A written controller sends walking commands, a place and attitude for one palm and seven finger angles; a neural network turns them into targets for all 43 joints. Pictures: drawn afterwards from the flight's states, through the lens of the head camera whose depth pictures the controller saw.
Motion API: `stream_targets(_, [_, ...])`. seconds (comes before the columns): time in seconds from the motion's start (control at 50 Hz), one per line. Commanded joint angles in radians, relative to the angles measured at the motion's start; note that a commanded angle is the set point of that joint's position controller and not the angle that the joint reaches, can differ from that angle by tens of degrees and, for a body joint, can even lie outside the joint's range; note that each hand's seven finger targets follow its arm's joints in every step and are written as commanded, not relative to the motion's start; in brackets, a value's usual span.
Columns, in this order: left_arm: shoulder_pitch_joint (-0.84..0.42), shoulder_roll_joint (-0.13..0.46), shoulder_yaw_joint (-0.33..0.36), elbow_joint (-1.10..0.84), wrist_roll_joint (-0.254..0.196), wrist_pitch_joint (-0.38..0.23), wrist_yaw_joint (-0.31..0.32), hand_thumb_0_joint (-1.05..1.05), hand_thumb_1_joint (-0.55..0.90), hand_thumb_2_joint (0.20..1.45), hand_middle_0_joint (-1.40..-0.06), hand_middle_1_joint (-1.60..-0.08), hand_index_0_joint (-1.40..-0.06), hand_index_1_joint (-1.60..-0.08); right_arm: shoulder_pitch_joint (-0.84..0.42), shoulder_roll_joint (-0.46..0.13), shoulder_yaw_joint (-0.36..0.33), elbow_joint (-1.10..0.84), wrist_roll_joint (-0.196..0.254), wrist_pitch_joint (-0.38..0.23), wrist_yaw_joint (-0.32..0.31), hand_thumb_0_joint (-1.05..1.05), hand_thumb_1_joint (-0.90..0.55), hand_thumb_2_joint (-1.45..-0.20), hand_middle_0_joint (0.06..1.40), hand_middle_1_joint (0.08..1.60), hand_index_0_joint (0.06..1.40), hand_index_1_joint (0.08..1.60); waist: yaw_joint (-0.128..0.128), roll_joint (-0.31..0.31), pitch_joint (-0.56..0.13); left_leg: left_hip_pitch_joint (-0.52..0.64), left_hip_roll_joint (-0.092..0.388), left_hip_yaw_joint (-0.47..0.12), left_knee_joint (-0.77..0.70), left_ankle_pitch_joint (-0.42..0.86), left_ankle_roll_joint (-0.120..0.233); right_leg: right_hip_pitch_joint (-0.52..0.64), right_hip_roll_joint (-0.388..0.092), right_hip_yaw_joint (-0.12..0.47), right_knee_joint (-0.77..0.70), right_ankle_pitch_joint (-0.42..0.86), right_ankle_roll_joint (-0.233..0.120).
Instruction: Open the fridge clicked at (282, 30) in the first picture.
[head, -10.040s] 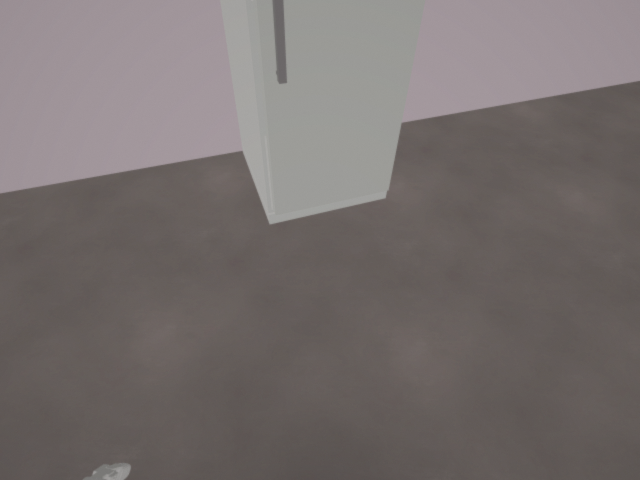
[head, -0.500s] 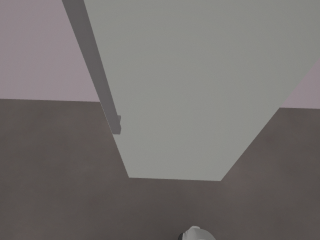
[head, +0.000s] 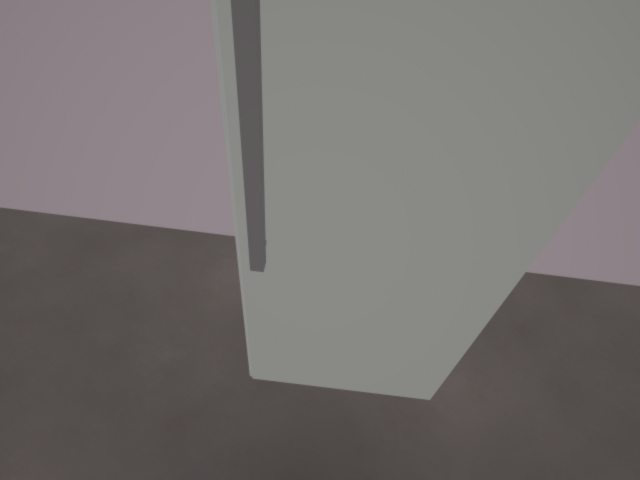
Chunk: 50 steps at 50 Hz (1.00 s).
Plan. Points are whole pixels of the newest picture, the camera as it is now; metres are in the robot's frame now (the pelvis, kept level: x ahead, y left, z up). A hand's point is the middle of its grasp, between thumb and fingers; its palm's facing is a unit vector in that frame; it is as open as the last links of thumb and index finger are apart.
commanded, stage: come to a stop and stand still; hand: left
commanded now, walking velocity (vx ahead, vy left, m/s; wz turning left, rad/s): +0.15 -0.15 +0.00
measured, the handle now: (256, 149) +0.50 +0.14 +0.16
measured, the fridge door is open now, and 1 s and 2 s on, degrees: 0 0 0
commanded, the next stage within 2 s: look again from close up in 0.94 s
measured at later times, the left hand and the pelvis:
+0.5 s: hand out of the picture -0.01 +0.13 -0.17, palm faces -0.02 -0.98 -0.21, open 7.3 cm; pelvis -0.01 -0.03 +0.00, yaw -1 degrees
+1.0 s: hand out of the picture -0.01 +0.12 -0.17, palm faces -0.01 -0.98 -0.18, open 7.4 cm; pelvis +0.00 -0.05 +0.01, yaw -2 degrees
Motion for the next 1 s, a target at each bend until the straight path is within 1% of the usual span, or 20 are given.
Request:
stream_targets(0.0, [0.093, 0.014, -0.001, -0.012, 0.005, -0.032, -0.016, 0.0, 0.9, 0.9, -0.2, -0.3, -0.2, -0.3, -0.005, -0.138, -0.013, -0.046, 0.007, -0.029, -0.012, 0.0, -0.9, -0.9, 0.2, 0.3, 0.2, 0.3, 0.026, 0.171, 0.087, -0.136, 0.219, -0.241, -0.406, -0.238, 0.099, -0.014, 0.026, 0.043, 0.259, 0.033, 0.01])
stream_targets(0.04, [0.082, 0.012, -0.005, -0.005, 0.004, -0.043, -0.02, 0.0, 0.9, 0.9, -0.2, -0.3, -0.2, -0.3, 0.052, -0.134, -0.014, -0.022, 0.011, -0.035, -0.015, 0.0, -0.9, -0.9, 0.2, 0.3, 0.2, 0.3, -0.001, 0.133, 0.087, -0.025, 0.222, -0.225, -0.389, -0.167, 0.115, -0.074, 0.016, 0.027, 0.248, 0.023, 0.013])
stream_targets(0.1, [0.047, 0.004, -0.014, -0.017, 0.002, -0.051, -0.02, 0.0, 0.9, 0.9, -0.2, -0.3, -0.2, -0.3, 0.145, -0.138, -0.019, 0.017, 0.004, -0.036, -0.017, 0.0, -0.9, -0.9, 0.2, 0.3, 0.2, 0.3, -0.047, 0.166, 0.069, 0.089, 0.256, -0.262, -0.375, -0.11, 0.138, -0.079, -0.008, 0.011, 0.117, -0.058, 0.015])
stream_targets(0.16, [0.037, -0.016, -0.027, -0.01, -0.007, -0.061, -0.016, 0.0, 0.9, 0.9, -0.2, -0.3, -0.2, -0.3, 0.172, -0.139, -0.017, 0.043, -0.001, -0.032, -0.018, 0.0, -0.9, -0.9, 0.2, 0.3, 0.2, 0.3, -0.067, 0.212, 0.042, 0.111, 0.262, -0.266, -0.324, 0.042, 0.145, 0.042, -0.002, -0.006, -0.11, -0.155, 0.01])
stream_targets(0.18, [0.073, -0.023, -0.029, 0.005, -0.011, -0.065, -0.013, 0.0, 0.9, 0.9, -0.2, -0.3, -0.2, -0.3, 0.176, -0.141, -0.018, 0.051, 0.002, -0.03, -0.018, 0.0, -0.9, -0.9, 0.2, 0.3, 0.2, 0.3, -0.054, 0.196, 0.015, 0.109, 0.254, -0.257, -0.295, 0.091, 0.138, 0.102, 0.007, -0.008, -0.191, -0.133, 0.007])
stream_targets(0.22, [0.157, -0.027, -0.031, 0.053, -0.014, -0.076, -0.005, 0.0, 0.9, 0.9, -0.2, -0.3, -0.2, -0.3, 0.17, -0.129, -0.015, 0.068, 0.016, -0.028, -0.016, 0.0, -0.9, -0.9, 0.2, 0.3, 0.2, 0.3, -0.013, 0.135, -0.03, 0.029, 0.201, -0.193, -0.207, 0.095, 0.085, 0.297, 0.002, -0.001, -0.404, 0.075, 0.008])
stream_targets(0.24, [0.18, 0.009, -0.028, 0.07, -0.012, -0.083, 0.003, 0.0, 0.9, 0.9, -0.2, -0.3, -0.2, -0.3, 0.166, -0.091, -0.007, 0.075, 0.026, -0.034, -0.011, 0.0, -0.9, -0.9, 0.2, 0.3, 0.2, 0.3, -0.007, 0.052, -0.046, -0.071, 0.155, -0.133, -0.139, 0.102, 0.042, 0.434, -0.057, 0.069, -0.444, 0.162, -0.005])
stream_targets(0.26, [0.274, 0.049, -0.043, 0.112, 0.003, -0.1, 0.043, 0.0, 0.9, 0.9, -0.2, -0.3, -0.2, -0.3, -0.057, -0.129, -0.002, -0.005, 0.035, -0.046, 0.001, 0.0, -0.9, -0.9, 0.2, 0.3, 0.2, 0.3, 0.071, -0.031, 0.123, -0.09, 0.08, -0.029, 0.049, 0.007, -0.027, 0.202, -0.108, 0.183, -0.503, 0.384, -0.007])
stream_targets(0.28, [0.177, 0.085, -0.059, 0.068, -0.008, -0.113, 0.035, 0.0, 0.9, 0.9, -0.2, -0.3, -0.2, -0.3, 0.022, -0.065, 0.005, -0.031, 0.023, -0.025, 0.016, 0.0, -0.9, -0.9, 0.2, 0.3, 0.2, 0.3, -0.034, -0.05, 0.1, -0.09, 0.054, -0.024, 0.129, -0.112, -0.03, 0.112, -0.181, 0.226, -0.556, 0.026, -0.058])
stream_targets(0.3, [0.127, 0.075, -0.06, 0.043, -0.012, -0.113, 0.025, 0.0, 0.9, 0.9, -0.2, -0.3, -0.2, -0.3, 0.067, -0.055, 0.004, 0.001, 0.015, -0.013, 0.025, 0.0, -0.9, -0.9, 0.2, 0.3, 0.2, 0.3, -0.054, 0.028, 0.097, -0.084, 0.038, -0.014, 0.179, -0.102, -0.026, 0.087, -0.172, 0.232, -0.574, -0.175, -0.104])
stream_targets(0.32, [0.118, 0.074, -0.046, 0.032, -0.014, -0.121, 0.029, 0.0, 0.9, 0.9, -0.2, -0.3, -0.2, -0.3, 0.1, -0.06, 0.006, 0.016, 0.014, -0.011, 0.03, 0.0, -0.9, -0.9, 0.2, 0.3, 0.2, 0.3, -0.063, -0.028, 0.053, -0.113, 0.041, -0.033, 0.215, -0.079, -0.019, 0.137, -0.151, 0.24, -0.558, -0.096, -0.121])
stream_targets(0.34, [0.114, 0.07, -0.042, 0.031, -0.016, -0.131, 0.032, 0.0, 0.9, 0.9, -0.2, -0.3, -0.2, -0.3, 0.114, -0.057, 0.005, 0.021, 0.012, -0.012, 0.028, 0.0, -0.9, -0.9, 0.2, 0.3, 0.2, 0.3, -0.066, 0.028, 0.001, -0.122, 0.042, -0.033, 0.22, -0.068, -0.016, 0.223, -0.156, 0.209, -0.501, 0.129, -0.133])
stream_targets(0.38, [0.106, 0.057, -0.042, 0.029, -0.015, -0.132, 0.034, 0.0, 0.9, 0.9, -0.2, -0.3, -0.2, -0.3, 0.132, -0.044, 0.016, 0.025, 0.017, -0.026, 0.019, 0.0, -0.9, -0.9, 0.2, 0.3, 0.2, 0.3, -0.063, -0.02, -0.041, -0.081, 0.047, -0.03, 0.135, -0.086, -0.015, 0.27, -0.158, 0.184, -0.434, 0.302, -0.146])
stream_targets(0.42, [0.103, 0.044, -0.048, 0.042, -0.018, -0.126, 0.035, 0.0, 0.9, 0.9, -0.2, -0.3, -0.2, -0.3, 0.165, -0.042, 0.024, 0.051, 0.02, -0.037, 0.008, 0.0, -0.9, -0.9, 0.2, 0.3, 0.2, 0.3, -0.065, -0.01, -0.038, 0.027, 0.047, -0.043, -0.023, 0.002, -0.016, 0.236, -0.125, 0.156, -0.372, 0.29, -0.115])
stream_targets(0.46, [0.122, 0.017, -0.052, 0.048, -0.021, -0.116, 0.034, 0.0, 0.9, 0.9, -0.2, -0.3, -0.2, -0.3, 0.178, -0.071, 0.027, 0.068, 0.017, -0.048, -0.001, 0.0, -0.9, -0.9, 0.2, 0.3, 0.2, 0.3, -0.042, 0.129, 0.022, 0.014, 0.111, -0.112, -0.079, 0.172, 0.014, 0.218, -0.053, 0.114, -0.307, 0.229, -0.07])
stream_targets(0.5, [0.128, 0.023, -0.051, 0.061, -0.021, -0.106, 0.032, 0.0, 0.9, 0.9, -0.2, -0.3, -0.2, -0.3, 0.145, -0.066, 0.032, 0.078, 0.019, -0.047, -0.01, 0.0, -0.9, -0.9, 0.2, 0.3, 0.2, 0.3, -0.023, 0.178, 0.073, -0.047, 0.118, -0.125, -0.105, 0.18, 0.026, 0.238, -0.044, 0.098, -0.314, 0.201, -0.058])
stream_targets(0.54, [0.15, 0.028, -0.054, 0.072, -0.017, -0.105, 0.029, 0.0, 0.9, 0.9, -0.2, -0.3, -0.2, -0.3, 0.112, -0.06, 0.035, 0.07, 0.023, -0.042, -0.012, 0.0, -0.9, -0.9, 0.2, 0.3, 0.2, 0.3, -0.011, 0.112, 0.112, -0.057, 0.106, -0.106, -0.112, 0.133, 0.02, 0.235, -0.054, 0.12, -0.347, 0.223, -0.056])
stream_targets(0.62, [0.133, 0.046, -0.057, 0.07, -0.02, -0.104, 0.026, 0.0, 0.9, 0.9, -0.2, -0.3, -0.2, -0.3, 0.118, -0.07, 0.034, 0.084, 0.022, -0.033, -0.011, 0.0, -0.9, -0.9, 0.2, 0.3, 0.2, 0.3, -0.026, 0.002, 0.116, -0.023, 0.086, -0.084, -0.122, 0.057, 0.004, 0.212, -0.072, 0.15, -0.397, 0.163, -0.059])
stream_targets(0.8, [0.141, 0.079, -0.049, 0.065, -0.02, -0.107, 0.023, 0.0, 0.9, 0.9, -0.2, -0.3, -0.2, -0.3, 0.089, -0.085, 0.034, 0.101, 0.023, -0.038, -0.013, 0.0, -0.9, -0.9, 0.2, 0.3, 0.2, 0.3, -0.017, 0.05, 0.031, 0.023, 0.087, -0.065, -0.119, 0.127, -0.003, 0.297, -0.088, 0.154, -0.389, 0.341, -0.051])
stream_targets(0.98, [0.144, 0.083, -0.049, 0.076, -0.019, -0.105, 0.025, 0.0, 0.9, 0.9, -0.2, -0.3, -0.2, -0.3, 0.07, -0.098, 0.03, 0.111, 0.027, -0.037, -0.018, 0.0, -0.9, -0.9, 0.2, 0.3, 0.2, 0.3, -0.016, 0.059, 0.023, 0.044, 0.1, -0.06, -0.119, 0.169, -0.006, 0.319, -0.089, 0.141, -0.38, 0.453, -0.045])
